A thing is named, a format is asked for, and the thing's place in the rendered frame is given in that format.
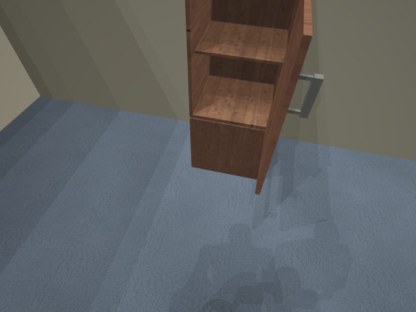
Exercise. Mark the cupboard door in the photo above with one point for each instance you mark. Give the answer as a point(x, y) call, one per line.
point(298, 45)

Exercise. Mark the handle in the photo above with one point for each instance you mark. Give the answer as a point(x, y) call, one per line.
point(314, 87)

